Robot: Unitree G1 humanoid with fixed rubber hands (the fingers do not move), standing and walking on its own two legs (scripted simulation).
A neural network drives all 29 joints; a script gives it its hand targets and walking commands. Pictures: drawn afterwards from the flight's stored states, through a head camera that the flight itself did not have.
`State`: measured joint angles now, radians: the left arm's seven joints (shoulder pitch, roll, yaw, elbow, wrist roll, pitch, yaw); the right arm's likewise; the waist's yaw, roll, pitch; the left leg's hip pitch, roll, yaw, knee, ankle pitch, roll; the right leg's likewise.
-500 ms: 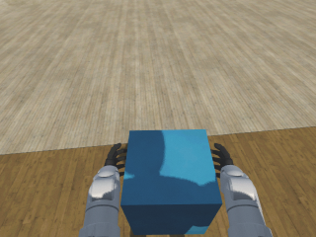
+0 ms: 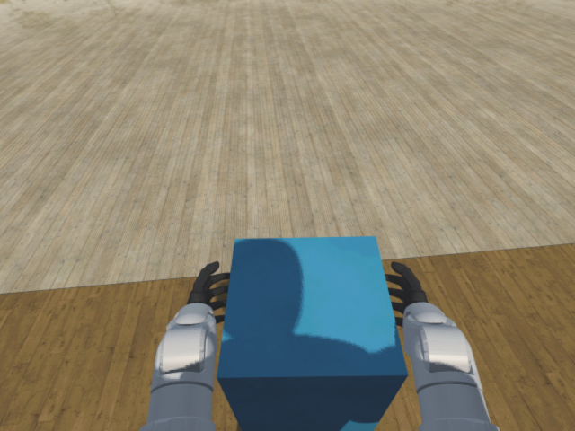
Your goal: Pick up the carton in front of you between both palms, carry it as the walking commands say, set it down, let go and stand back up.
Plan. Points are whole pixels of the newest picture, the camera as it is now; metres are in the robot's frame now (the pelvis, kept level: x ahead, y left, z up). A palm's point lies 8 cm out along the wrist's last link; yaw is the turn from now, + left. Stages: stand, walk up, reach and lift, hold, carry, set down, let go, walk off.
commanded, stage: hold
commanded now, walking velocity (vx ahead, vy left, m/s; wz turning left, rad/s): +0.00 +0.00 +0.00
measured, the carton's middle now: (306, 338) +0.29 +0.00 -0.02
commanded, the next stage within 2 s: carry in 1.26 s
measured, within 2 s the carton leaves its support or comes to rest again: neither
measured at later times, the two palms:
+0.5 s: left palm (200, 315) +0.28 +0.15 +0.05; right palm (415, 313) +0.28 -0.15 +0.05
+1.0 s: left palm (200, 314) +0.28 +0.15 +0.05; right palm (414, 313) +0.28 -0.15 +0.05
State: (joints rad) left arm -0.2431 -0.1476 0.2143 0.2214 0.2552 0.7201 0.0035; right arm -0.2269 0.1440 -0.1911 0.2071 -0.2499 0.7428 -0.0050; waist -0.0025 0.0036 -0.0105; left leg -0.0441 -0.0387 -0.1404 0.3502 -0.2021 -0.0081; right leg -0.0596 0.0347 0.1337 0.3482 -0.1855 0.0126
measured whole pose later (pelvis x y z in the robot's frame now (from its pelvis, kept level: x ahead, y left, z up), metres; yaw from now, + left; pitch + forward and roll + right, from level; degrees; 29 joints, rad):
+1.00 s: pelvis +0.00 +0.00 +0.00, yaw +0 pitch -7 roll +0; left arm -0.27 -0.15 0.23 0.23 0.28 0.75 -0.01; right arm -0.25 0.15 -0.21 0.21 -0.27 0.77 0.01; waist 0.00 0.00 0.01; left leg -0.03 -0.04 -0.13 0.35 -0.20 -0.01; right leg -0.04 0.03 0.12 0.35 -0.18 0.01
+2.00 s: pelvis +0.27 +0.04 -0.02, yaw +2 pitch +4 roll +1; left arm -0.20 -0.14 0.13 -0.36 0.10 1.22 0.11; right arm -0.19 0.14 -0.12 -0.36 -0.10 1.23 -0.09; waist 0.03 -0.03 -0.10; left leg -0.48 0.04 0.22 0.50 -0.18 0.01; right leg -0.01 -0.09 -0.16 0.38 -0.43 0.05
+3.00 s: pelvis +0.63 +0.06 -0.02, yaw +3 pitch +5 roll +0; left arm -0.70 -0.01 0.23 0.13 0.07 1.20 0.13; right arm -0.69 0.02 -0.22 0.11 -0.08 1.22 -0.12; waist 0.00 0.01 0.00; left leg -0.24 0.01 0.08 0.62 -0.40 0.02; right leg -0.40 -0.02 -0.20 0.62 -0.25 -0.07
